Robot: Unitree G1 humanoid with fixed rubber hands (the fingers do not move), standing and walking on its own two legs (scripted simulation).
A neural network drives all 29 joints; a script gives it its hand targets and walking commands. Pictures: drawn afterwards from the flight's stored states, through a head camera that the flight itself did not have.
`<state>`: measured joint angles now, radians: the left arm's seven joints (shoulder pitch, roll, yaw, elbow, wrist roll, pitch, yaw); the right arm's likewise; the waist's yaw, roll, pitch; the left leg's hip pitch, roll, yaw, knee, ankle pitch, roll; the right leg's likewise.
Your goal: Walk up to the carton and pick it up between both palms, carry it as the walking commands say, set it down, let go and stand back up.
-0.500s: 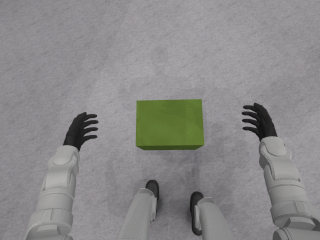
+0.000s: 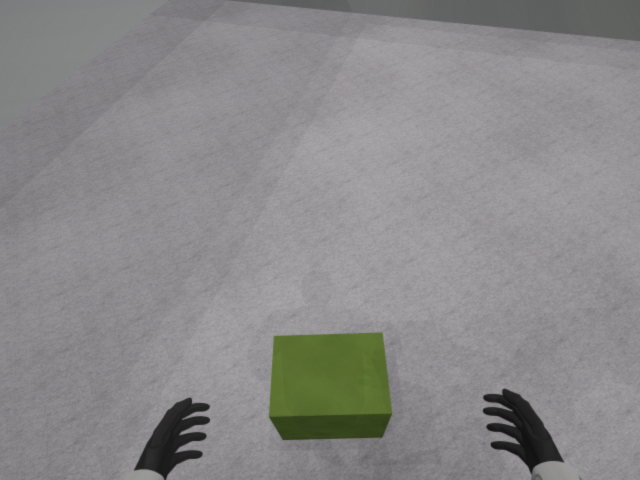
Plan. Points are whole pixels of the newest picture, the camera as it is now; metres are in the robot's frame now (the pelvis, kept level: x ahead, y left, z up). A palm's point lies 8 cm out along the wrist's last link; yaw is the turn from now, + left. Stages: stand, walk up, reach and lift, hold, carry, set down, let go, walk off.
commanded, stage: let go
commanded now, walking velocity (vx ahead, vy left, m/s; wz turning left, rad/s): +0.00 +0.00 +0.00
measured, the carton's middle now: (330, 388) +0.42 +0.05 -0.64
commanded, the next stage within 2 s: stand in 0.48 s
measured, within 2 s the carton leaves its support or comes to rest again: neither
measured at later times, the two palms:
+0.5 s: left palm (162, 441) +0.18 +0.24 -0.06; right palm (554, 479) +0.16 -0.23 -0.07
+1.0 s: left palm out of the picture +0.11 +0.28 -0.12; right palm out of the picture +0.12 -0.25 -0.12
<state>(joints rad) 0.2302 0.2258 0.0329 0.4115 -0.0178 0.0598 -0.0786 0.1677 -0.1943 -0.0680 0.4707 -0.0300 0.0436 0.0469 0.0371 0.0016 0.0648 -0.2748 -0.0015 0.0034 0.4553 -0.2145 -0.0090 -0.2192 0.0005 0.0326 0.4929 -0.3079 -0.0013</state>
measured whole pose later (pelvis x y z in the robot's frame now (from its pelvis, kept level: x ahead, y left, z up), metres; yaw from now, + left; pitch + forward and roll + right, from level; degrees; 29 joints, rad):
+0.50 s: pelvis +0.01 +0.01 +0.00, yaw +0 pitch -4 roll +0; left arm 0.21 0.22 0.02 0.41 0.02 0.20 -0.02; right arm 0.22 -0.23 -0.02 0.48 0.00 0.08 0.03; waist -0.02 -0.01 0.07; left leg -0.14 -0.01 0.01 0.47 -0.26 0.00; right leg -0.07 -0.01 0.04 0.47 -0.33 0.01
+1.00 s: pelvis +0.06 +0.01 -0.01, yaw +0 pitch +4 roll +0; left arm 0.38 0.27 0.00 0.77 0.02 -0.04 0.03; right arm 0.34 -0.26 -0.01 0.82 -0.02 -0.04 -0.01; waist 0.00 -0.01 -0.10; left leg -0.27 -0.02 0.01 0.58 -0.37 0.01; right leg -0.18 -0.02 0.03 0.55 -0.43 0.02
